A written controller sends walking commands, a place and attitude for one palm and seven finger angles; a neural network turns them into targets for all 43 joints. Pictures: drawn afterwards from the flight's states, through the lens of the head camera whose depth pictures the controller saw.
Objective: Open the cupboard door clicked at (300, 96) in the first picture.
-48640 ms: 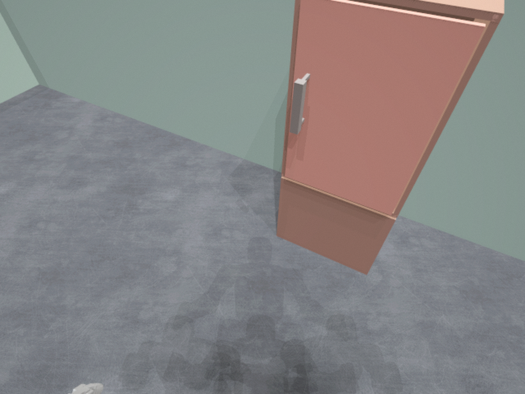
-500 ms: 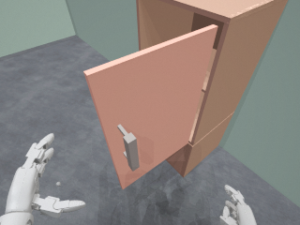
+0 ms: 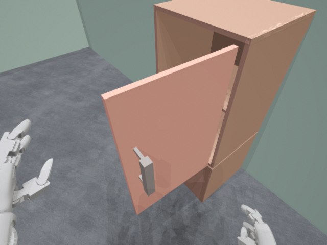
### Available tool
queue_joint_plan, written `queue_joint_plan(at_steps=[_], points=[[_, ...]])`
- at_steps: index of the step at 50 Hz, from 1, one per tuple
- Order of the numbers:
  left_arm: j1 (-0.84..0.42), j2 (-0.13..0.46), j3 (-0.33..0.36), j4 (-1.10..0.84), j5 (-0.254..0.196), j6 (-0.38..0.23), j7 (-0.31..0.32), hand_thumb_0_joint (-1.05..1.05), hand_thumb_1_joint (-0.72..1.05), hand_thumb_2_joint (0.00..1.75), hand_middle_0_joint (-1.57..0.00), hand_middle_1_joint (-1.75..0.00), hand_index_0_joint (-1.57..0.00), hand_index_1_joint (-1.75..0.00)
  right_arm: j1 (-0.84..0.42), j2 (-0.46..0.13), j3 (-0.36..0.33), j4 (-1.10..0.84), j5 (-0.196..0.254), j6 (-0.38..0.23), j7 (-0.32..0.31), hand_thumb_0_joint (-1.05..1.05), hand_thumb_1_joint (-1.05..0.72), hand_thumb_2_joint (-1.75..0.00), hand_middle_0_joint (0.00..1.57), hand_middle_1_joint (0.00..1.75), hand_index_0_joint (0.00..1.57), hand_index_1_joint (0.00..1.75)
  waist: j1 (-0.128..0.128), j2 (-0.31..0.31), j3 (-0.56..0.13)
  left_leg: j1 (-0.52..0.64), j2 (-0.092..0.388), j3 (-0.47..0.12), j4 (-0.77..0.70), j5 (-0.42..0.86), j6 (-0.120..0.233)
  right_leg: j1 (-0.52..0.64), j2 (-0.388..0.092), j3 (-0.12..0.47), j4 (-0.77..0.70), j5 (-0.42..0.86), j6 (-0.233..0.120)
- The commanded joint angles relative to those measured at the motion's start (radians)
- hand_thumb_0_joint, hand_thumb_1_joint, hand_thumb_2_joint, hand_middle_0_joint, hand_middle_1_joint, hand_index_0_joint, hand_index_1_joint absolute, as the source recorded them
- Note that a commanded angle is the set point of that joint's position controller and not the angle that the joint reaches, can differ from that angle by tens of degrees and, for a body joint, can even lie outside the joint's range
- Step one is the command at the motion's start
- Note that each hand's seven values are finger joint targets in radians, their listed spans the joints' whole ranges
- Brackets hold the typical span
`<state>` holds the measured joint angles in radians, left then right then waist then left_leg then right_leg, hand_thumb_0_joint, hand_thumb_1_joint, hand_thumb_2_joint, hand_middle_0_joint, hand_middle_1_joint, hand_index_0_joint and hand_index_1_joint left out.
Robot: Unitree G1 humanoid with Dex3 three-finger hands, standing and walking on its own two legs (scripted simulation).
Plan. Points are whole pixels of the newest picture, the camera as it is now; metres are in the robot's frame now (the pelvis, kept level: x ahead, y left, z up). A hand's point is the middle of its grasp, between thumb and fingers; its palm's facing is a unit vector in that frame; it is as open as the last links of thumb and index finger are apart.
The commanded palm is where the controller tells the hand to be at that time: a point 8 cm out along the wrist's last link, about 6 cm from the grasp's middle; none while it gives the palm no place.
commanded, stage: draw the hand back to the body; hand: left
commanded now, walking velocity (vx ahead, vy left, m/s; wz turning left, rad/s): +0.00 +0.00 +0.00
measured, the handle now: (143, 171) +0.31 +0.11 -0.02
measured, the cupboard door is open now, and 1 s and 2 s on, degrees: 87 87 87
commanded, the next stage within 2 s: step back with the hand held close in 0.40 s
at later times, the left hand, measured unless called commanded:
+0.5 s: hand (43, 180) +0.18 +0.25 +0.15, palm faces +0.45 -0.79 -0.42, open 7.4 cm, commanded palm +0.13 +0.29 +0.17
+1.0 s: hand (26, 194) +0.15 +0.27 +0.15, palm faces +0.39 -0.76 -0.52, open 7.4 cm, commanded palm +0.09 +0.30 +0.17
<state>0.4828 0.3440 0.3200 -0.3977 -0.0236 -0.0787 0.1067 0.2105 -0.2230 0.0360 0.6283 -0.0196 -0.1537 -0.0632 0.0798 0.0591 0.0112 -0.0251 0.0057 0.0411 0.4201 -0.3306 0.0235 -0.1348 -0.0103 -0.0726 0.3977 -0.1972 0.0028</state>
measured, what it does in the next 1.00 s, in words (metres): shifts its weight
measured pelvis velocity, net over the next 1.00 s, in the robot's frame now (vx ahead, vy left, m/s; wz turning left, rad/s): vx -0.06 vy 0.01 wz -0.04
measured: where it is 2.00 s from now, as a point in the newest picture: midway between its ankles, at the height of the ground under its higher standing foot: outside the picture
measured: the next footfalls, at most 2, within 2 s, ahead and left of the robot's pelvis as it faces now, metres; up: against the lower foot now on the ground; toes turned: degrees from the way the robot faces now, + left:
right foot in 1.80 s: -0.22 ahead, -0.12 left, +0.00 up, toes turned -3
left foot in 2.00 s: -0.13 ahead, +0.08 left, +0.00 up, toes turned -2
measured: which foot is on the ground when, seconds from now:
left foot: down 0.00-1.00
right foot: down 0.00-1.00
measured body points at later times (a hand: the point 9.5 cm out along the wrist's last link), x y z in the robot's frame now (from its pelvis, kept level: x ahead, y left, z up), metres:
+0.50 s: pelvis -0.01 -0.01 +0.00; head -0.03 -0.03 +0.45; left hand +0.15 +0.29 +0.17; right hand +0.17 -0.23 -0.08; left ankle -0.06 +0.09 -0.74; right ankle +0.01 -0.12 -0.74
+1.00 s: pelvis -0.06 +0.01 -0.01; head -0.05 +0.01 +0.44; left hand +0.12 +0.31 +0.18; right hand +0.10 -0.25 -0.08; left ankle -0.06 +0.09 -0.74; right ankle +0.01 -0.12 -0.74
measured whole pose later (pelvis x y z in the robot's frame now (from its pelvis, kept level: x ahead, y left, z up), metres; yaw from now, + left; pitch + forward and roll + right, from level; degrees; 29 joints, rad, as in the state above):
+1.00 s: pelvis -0.06 +0.01 -0.01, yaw -2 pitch +0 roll +0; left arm 0.55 0.41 0.43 -0.48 0.01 -0.17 0.15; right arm 0.21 -0.23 -0.01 0.54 -0.03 -0.04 -0.10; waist 0.00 -0.01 0.03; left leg -0.25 -0.02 0.09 0.54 -0.29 0.05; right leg -0.37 -0.04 -0.02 0.50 -0.13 0.01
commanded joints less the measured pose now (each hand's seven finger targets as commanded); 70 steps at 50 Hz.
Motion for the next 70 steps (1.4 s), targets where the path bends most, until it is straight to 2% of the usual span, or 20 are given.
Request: queue_joint_plan(at_steps=[1,4,10,18,21,25,26,27,28,29,31,33,36,39,44,54,61,64,68,70], points=[[-0.121,0.197,0.153,-0.228,-0.011,-0.079,0.019,0.00,0.90,0.90,-0.20,-0.30,-0.20,-0.30,-0.118,-0.109,-0.045,-0.146,0.003,-0.045,-0.009,0.00,-0.90,-0.90,0.20,0.30,0.20,0.30,-0.001,0.034,-0.062,-0.105,0.033,-0.039,-0.085,0.410,-0.030,0.135,-0.001,0.037,-0.037,0.195,-0.028],[-0.091,0.145,0.108,-0.167,-0.014,-0.072,0.008,0.00,0.90,0.90,-0.20,-0.30,-0.20,-0.30,-0.122,-0.110,-0.047,-0.141,0.006,-0.039,-0.006,0.00,-0.90,-0.90,0.20,0.30,0.20,0.30,-0.008,0.004,-0.008,-0.111,0.037,-0.035,-0.093,0.393,-0.024,0.113,-0.002,0.034,-0.049,0.185,-0.026],[-0.089,0.183,0.140,-0.200,-0.012,-0.082,0.013,0.00,0.90,0.90,-0.20,-0.30,-0.20,-0.30,-0.124,-0.110,-0.053,-0.140,0.000,-0.039,-0.007,0.00,-0.90,-0.90,0.20,0.30,0.20,0.30,0.002,0.006,-0.076,-0.093,0.029,-0.029,-0.090,0.388,-0.016,0.152,-0.004,0.043,-0.049,0.213,-0.026],[-0.112,0.188,0.139,-0.211,-0.006,-0.085,0.013,0.00,0.90,0.90,-0.20,-0.30,-0.20,-0.30,-0.137,-0.108,-0.054,-0.132,0.002,-0.047,-0.009,0.00,-0.90,-0.90,0.20,0.30,0.20,0.30,0.000,0.040,-0.046,-0.094,0.026,-0.026,-0.096,0.345,-0.014,0.136,0.000,0.051,-0.067,0.181,-0.028],[-0.105,0.178,0.133,-0.184,-0.011,-0.086,0.013,0.00,0.90,0.90,-0.20,-0.30,-0.20,-0.30,-0.137,-0.103,-0.054,-0.130,0.002,-0.049,-0.010,0.00,-0.90,-0.90,0.20,0.30,0.20,0.30,-0.003,-0.015,-0.020,-0.101,0.024,-0.024,-0.100,0.297,-0.007,0.123,0.000,0.052,-0.079,0.154,-0.025],[-0.117,0.179,0.132,-0.181,-0.012,-0.091,0.012,0.00,0.90,0.90,-0.20,-0.30,-0.20,-0.30,-0.141,-0.103,-0.055,-0.127,0.004,-0.050,-0.012,0.00,-0.90,-0.90,0.20,0.30,0.20,0.30,-0.002,0.000,-0.020,-0.102,0.022,-0.024,-0.105,0.260,-0.004,0.121,-0.002,0.057,-0.089,0.121,-0.025],[-0.253,0.212,0.137,-0.261,-0.008,-0.101,0.016,0.00,0.90,0.90,-0.20,-0.30,-0.20,-0.30,-0.154,-0.108,-0.053,-0.127,0.004,-0.056,-0.013,0.00,-0.90,-0.90,0.20,0.30,0.20,0.30,-0.010,0.029,-0.059,-0.085,0.018,-0.024,-0.101,0.255,-0.002,0.126,-0.003,0.066,-0.090,0.120,-0.025],[-0.290,0.305,0.256,-0.236,-0.006,-0.139,0.030,0.00,0.90,0.90,-0.20,-0.30,-0.20,-0.30,-0.125,-0.116,-0.045,-0.166,0.020,-0.035,-0.022,0.00,-0.90,-0.90,0.20,0.30,0.20,0.30,-0.064,-0.035,0.053,-0.163,0.032,-0.028,-0.065,0.145,0.008,-0.014,-0.046,0.182,-0.143,0.142,-0.029],[-0.271,0.286,0.240,-0.192,0.004,-0.151,0.027,0.00,0.90,0.90,-0.20,-0.30,-0.20,-0.30,-0.117,-0.103,-0.044,-0.154,0.016,-0.018,-0.024,0.00,-0.90,-0.90,0.20,0.30,0.20,0.30,-0.065,-0.053,0.056,-0.178,0.021,-0.046,-0.048,0.106,0.009,-0.029,-0.069,0.183,-0.159,0.111,-0.034],[-0.151,0.217,0.192,-0.135,0.002,-0.147,0.019,0.00,0.90,0.90,-0.20,-0.30,-0.20,-0.30,-0.121,-0.111,-0.050,-0.152,0.010,-0.006,-0.023,0.00,-0.90,-0.90,0.20,0.30,0.20,0.30,-0.067,-0.069,0.027,-0.162,0.024,-0.042,-0.033,0.111,0.010,-0.048,-0.081,0.190,-0.163,0.091,-0.037],[-0.070,0.189,0.161,-0.174,0.003,-0.154,0.014,0.00,0.90,0.90,-0.20,-0.30,-0.20,-0.30,-0.123,-0.123,-0.058,-0.166,0.005,0.008,-0.020,0.00,-0.90,-0.90,0.20,0.30,0.20,0.30,-0.068,-0.028,-0.067,-0.138,0.029,-0.029,-0.021,0.177,0.009,-0.019,-0.091,0.173,-0.121,0.181,-0.039],[-0.016,0.199,0.178,-0.191,0.000,-0.158,0.019,0.00,0.90,0.90,-0.20,-0.30,-0.20,-0.30,-0.127,-0.128,-0.064,-0.174,0.003,0.017,-0.023,0.00,-0.90,-0.90,0.20,0.30,0.20,0.30,-0.064,0.009,-0.129,-0.147,0.040,-0.038,-0.035,0.255,0.003,0.027,-0.086,0.149,-0.060,0.298,-0.036],[0.030,0.235,0.219,-0.240,-0.001,-0.157,0.030,0.00,0.90,0.90,-0.20,-0.30,-0.20,-0.30,-0.124,-0.129,-0.075,-0.202,0.007,0.041,-0.025,0.00,-0.90,-0.90,0.20,0.30,0.20,0.30,-0.061,-0.028,-0.203,-0.179,0.056,-0.051,-0.024,0.378,-0.007,0.084,-0.073,0.128,0.027,0.433,-0.030],[0.063,0.242,0.235,-0.252,-0.003,-0.152,0.036,0.00,0.90,0.90,-0.20,-0.30,-0.20,-0.30,-0.128,-0.122,-0.081,-0.222,0.012,0.060,-0.029,0.00,-0.90,-0.90,0.20,0.30,0.20,0.30,-0.063,-0.021,-0.196,-0.215,0.061,-0.059,-0.014,0.419,-0.017,0.073,-0.074,0.129,0.070,0.484,-0.031],[0.052,0.238,0.237,-0.273,0.006,-0.156,0.052,0.00,0.90,0.90,-0.20,-0.30,-0.20,-0.30,-0.119,-0.124,-0.087,-0.238,0.004,0.066,-0.042,0.00,-0.90,-0.90,0.20,0.30,0.20,0.30,-0.067,-0.025,-0.131,-0.316,0.078,-0.086,-0.040,0.286,-0.003,0.032,-0.061,0.140,0.099,0.356,-0.021],[-0.028,0.200,0.215,-0.329,0.062,-0.176,0.102,0.00,0.90,0.90,-0.20,-0.30,-0.20,-0.30,-0.050,-0.131,-0.100,-0.232,-0.030,0.048,-0.063,0.00,-0.90,-0.90,0.20,0.30,0.20,0.30,-0.104,-0.020,-0.052,-0.578,0.099,-0.149,-0.025,-0.262,0.056,-0.032,-0.065,0.190,0.144,-0.015,-0.036],[-0.057,0.198,0.238,-0.333,0.071,-0.208,0.112,0.00,0.90,0.90,-0.20,-0.30,-0.20,-0.30,-0.043,-0.123,-0.097,-0.214,-0.033,0.007,-0.061,0.00,-0.90,-0.90,0.20,0.30,0.20,0.30,-0.098,0.079,-0.042,-0.733,0.167,-0.204,-0.088,-0.285,0.089,0.086,0.002,0.129,0.355,0.085,-0.016],[-0.098,0.220,0.243,-0.342,0.062,-0.223,0.098,0.00,0.90,0.90,-0.20,-0.30,-0.20,-0.30,-0.051,-0.119,-0.096,-0.210,-0.015,-0.001,-0.050,0.00,-0.90,-0.90,0.20,0.30,0.20,0.30,-0.101,-0.013,-0.020,-0.698,0.116,-0.159,0.003,-0.302,0.067,0.019,-0.055,0.223,0.246,0.096,-0.037],[-0.059,0.233,0.243,-0.286,0.030,-0.231,0.075,0.00,0.90,0.90,-0.20,-0.30,-0.20,-0.30,-0.054,-0.108,-0.092,-0.186,0.008,0.003,-0.020,0.00,-0.90,-0.90,0.20,0.30,0.20,0.30,-0.097,-0.148,-0.016,-0.456,0.011,-0.080,0.266,-0.226,0.018,-0.276,-0.195,0.404,-0.049,-0.186,-0.108],[-0.031,0.251,0.250,-0.293,0.018,-0.230,0.079,0.00,0.90,0.90,-0.20,-0.30,-0.20,-0.30,-0.050,-0.089,-0.080,-0.164,0.012,0.014,-0.007,0.00,-0.90,-0.90,0.20,0.30,0.20,0.30,-0.099,-0.232,-0.072,-0.325,-0.005,-0.058,0.356,-0.139,0.004,-0.341,-0.243,0.366,-0.091,-0.181,-0.123]])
